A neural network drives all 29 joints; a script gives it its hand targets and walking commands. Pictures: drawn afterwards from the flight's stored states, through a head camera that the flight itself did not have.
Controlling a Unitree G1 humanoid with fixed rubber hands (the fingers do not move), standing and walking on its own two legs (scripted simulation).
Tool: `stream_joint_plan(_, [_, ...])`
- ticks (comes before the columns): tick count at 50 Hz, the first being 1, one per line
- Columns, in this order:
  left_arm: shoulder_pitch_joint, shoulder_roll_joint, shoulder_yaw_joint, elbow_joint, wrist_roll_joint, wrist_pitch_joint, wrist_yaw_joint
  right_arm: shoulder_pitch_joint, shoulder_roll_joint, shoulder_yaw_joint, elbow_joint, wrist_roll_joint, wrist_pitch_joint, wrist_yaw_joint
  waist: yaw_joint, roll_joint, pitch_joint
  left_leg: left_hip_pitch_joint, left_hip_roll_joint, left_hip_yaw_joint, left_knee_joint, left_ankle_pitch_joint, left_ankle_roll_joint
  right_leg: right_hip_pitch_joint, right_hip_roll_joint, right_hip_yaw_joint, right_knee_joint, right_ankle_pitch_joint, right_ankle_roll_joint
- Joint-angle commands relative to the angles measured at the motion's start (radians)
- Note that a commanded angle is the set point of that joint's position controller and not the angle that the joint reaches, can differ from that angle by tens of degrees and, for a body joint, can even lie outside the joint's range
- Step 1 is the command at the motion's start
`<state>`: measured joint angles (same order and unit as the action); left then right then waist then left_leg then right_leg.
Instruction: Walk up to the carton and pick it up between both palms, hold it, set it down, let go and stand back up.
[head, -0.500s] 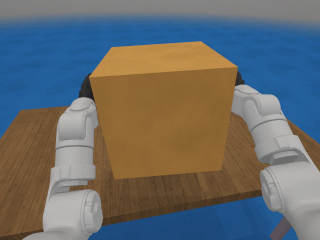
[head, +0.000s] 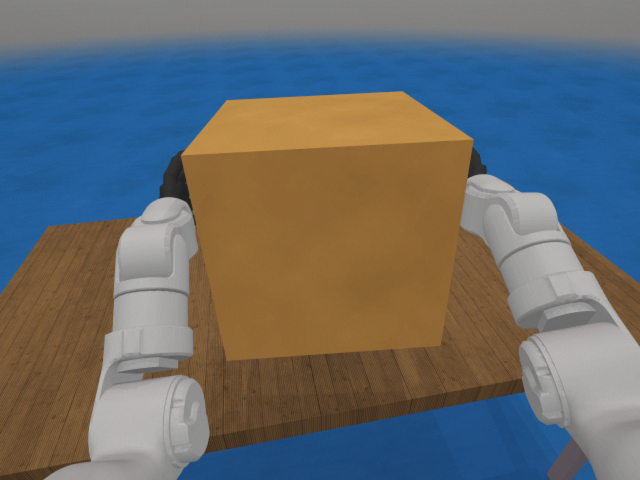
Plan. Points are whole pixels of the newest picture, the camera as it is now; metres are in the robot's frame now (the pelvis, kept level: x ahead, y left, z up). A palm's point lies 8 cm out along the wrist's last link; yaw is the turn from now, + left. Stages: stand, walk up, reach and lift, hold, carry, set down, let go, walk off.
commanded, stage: hold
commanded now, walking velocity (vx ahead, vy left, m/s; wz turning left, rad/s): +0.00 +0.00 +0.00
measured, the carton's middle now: (323, 211) +0.40 +0.01 +0.21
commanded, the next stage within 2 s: none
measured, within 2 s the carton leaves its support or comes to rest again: neither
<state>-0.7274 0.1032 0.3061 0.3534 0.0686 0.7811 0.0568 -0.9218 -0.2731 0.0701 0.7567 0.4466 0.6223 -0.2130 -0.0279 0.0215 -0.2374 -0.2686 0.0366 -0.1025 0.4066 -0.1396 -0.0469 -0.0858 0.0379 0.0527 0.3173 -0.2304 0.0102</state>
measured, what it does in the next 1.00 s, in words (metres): stands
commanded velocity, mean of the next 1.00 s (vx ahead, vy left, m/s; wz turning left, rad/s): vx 0.00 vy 0.00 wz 0.00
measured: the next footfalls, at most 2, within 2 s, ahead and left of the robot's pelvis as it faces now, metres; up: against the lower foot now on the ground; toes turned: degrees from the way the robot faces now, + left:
none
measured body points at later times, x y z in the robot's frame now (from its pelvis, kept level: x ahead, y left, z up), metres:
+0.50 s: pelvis +0.00 +0.00 +0.00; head -0.08 +0.01 +0.44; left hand +0.38 +0.19 +0.23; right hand +0.40 -0.17 +0.25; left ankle +0.05 +0.14 -0.74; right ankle -0.04 -0.13 -0.74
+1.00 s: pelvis +0.00 -0.01 +0.00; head -0.09 +0.01 +0.44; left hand +0.37 +0.19 +0.24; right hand +0.39 -0.16 +0.26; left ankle +0.05 +0.14 -0.74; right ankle -0.04 -0.13 -0.74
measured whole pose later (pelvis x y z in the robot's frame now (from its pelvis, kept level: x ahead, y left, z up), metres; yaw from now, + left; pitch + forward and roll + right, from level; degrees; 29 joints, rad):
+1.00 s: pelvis +0.00 -0.01 +0.00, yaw +1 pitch +0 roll -2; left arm -0.75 0.13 0.30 0.40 0.06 0.77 0.04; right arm -0.95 -0.26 0.05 0.78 0.43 0.65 -0.23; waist -0.04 0.01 -0.24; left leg -0.27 0.04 -0.13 0.41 -0.14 -0.06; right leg -0.08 0.04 0.03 0.32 -0.24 0.00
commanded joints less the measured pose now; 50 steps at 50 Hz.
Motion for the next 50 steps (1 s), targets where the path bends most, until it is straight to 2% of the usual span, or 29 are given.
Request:
stream_joint_plan(1, [-1.018,-0.629,-0.487,-0.178,-0.189,-0.092,-0.132,-1.016,0.814,0.199,-0.426,0.147,-0.06,0.115,-0.004,0.004,-0.334,0.323,-0.078,0.064,0.004,0.182,0.016,-0.142,0.036,-0.037,-0.086,0.238,0.073])
stream_joint_plan(3, [-0.99,-0.651,-0.51,-0.187,-0.2,-0.092,-0.129,-1.004,0.793,0.193,-0.429,0.153,-0.059,0.114,-0.023,0.027,-0.359,0.353,-0.069,0.057,0.017,0.237,0.003,-0.127,0.046,-0.041,-0.076,0.29,0.062])
stream_joint_plan(4, [-1.043,-0.692,-0.558,-0.267,-0.259,-0.106,-0.116,-1.071,0.852,0.259,-0.523,0.205,-0.076,0.123,0.014,0.031,-0.439,0.343,-0.069,0.041,0.022,0.283,0.004,-0.134,0.056,-0.045,-0.059,0.264,0.067])
stream_joint_plan(5, [-1.061,-0.685,-0.56,-0.255,-0.276,-0.107,-0.102,-1.046,0.839,0.24,-0.51,0.207,-0.064,0.125,-0.001,0.038,-0.433,0.355,-0.066,0.047,0.032,0.292,0.0,-0.172,0.057,-0.04,-0.07,0.253,0.063])
stream_joint_plan(7, [-1.064,-0.689,-0.558,-0.262,-0.288,-0.105,-0.089,-1.03,0.838,0.235,-0.487,0.205,-0.059,0.132,-0.005,0.038,-0.439,0.354,-0.063,0.047,0.03,0.293,-0.001,-0.181,0.058,-0.044,-0.068,0.243,0.065])
stream_joint_plan(12, [-0.978,-0.662,-0.485,-0.157,-0.213,-0.088,-0.099,-0.941,0.767,0.187,-0.33,0.167,-0.036,0.132,-0.011,0.043,-0.332,0.329,-0.063,0.043,0.003,0.205,-0.005,-0.167,0.043,-0.031,-0.083,0.184,0.06])
stream_joint_plan(14, [-0.97,-0.652,-0.48,-0.157,-0.205,-0.086,-0.105,-0.934,0.756,0.181,-0.317,0.169,-0.035,0.129,-0.013,0.048,-0.336,0.326,-0.062,0.042,0.0,0.206,-0.008,-0.149,0.042,-0.028,-0.082,0.182,0.058])
stream_joint_plan(20, [-1.014,-0.654,-0.525,-0.275,-0.246,-0.093,-0.095,-0.972,0.778,0.219,-0.431,0.22,-0.048,0.131,-0.013,0.061,-0.466,0.377,-0.066,0.039,0.044,0.358,-0.024,-0.108,0.059,-0.043,-0.049,0.321,0.069])
stream_joint_plan(24, [-1.017,-0.655,-0.54,-0.318,-0.257,-0.093,-0.086,-0.986,0.798,0.241,-0.504,0.233,-0.052,0.133,-0.005,0.05,-0.485,0.386,-0.069,0.035,0.058,0.397,-0.02,-0.107,0.065,-0.05,-0.04,0.361,0.075])
stream_joint_plan(28, [-0.98,-0.647,-0.529,-0.289,-0.235,-0.084,-0.087,-0.989,0.804,0.254,-0.523,0.227,-0.048,0.129,0.006,0.024,-0.444,0.374,-0.072,0.032,0.054,0.37,-0.007,-0.109,0.063,-0.047,-0.043,0.362,0.079])
stream_joint_plan(34, [-0.946,-0.633,-0.492,-0.211,-0.199,-0.077,-0.105,-0.985,0.809,0.252,-0.483,0.206,-0.036,0.117,0.012,-0.016,-0.369,0.341,-0.076,0.034,0.029,0.291,0.015,-0.111,0.051,-0.034,-0.054,0.336,0.084])
stream_joint_plan(41, [-0.999,-0.636,-0.487,-0.197,-0.214,-0.087,-0.119,-0.984,0.822,0.226,-0.436,0.198,-0.032,0.112,-0.001,-0.008,-0.361,0.33,-0.078,0.039,0.021,0.267,0.014,-0.124,0.041,-0.027,-0.063,0.314,0.085])
stream_joint_plan(42, [-0.953,-0.622,-0.499,-0.187,-0.209,-0.083,-0.13,-0.944,0.797,0.19,-0.444,0.163,-0.035,0.099,-0.051,-0.016,-0.359,0.326,-0.081,0.053,0.021,0.223,0.013,-0.087,0.033,-0.022,-0.078,0.352,0.083])
stream_joint_plan(43, [-0.979,-0.607,-0.462,-0.175,-0.188,-0.082,-0.136,-0.969,0.794,0.183,-0.401,0.154,-0.033,0.095,-0.03,-0.01,-0.317,0.3,-0.083,0.06,0.003,0.19,0.014,-0.097,0.029,-0.025,-0.079,0.328,0.081])
stream_joint_plan(45, [-1.005,-0.617,-0.477,-0.187,-0.19,-0.084,-0.146,-0.973,0.796,0.173,-0.392,0.15,-0.039,0.097,-0.042,0.017,-0.344,0.315,-0.081,0.061,0.009,0.204,0.004,-0.097,0.025,-0.026,-0.071,0.352,0.083])
stream_joint_plan(47, [-0.958,-0.608,-0.455,-0.177,-0.185,-0.089,-0.151,-0.993,0.812,0.211,-0.451,0.168,-0.05,0.095,-0.012,-0.008,-0.372,0.311,-0.087,0.057,0.02,0.237,0.013,-0.05,0.028,-0.031,-0.067,0.389,0.088])
stream_joint_plan(48, [-0.972,-0.6,-0.447,-0.173,-0.169,-0.092,-0.15,-0.976,0.806,0.197,-0.397,0.162,-0.042,0.092,-0.02,0.002,-0.334,0.309,-0.086,0.057,0.011,0.222,0.01,-0.062,0.024,-0.03,-0.069,0.38,0.092])
stream_joint_plan(50, [-0.974,-0.589,-0.431,-0.184,-0.161,-0.098,-0.152,-0.962,0.821,0.213,-0.396,0.163,-0.045,0.095,-0.006,-0.011,-0.338,0.308,-0.087,0.059,0.011,0.233,0.012,-0.048,0.029,-0.037,-0.062,0.376,0.091])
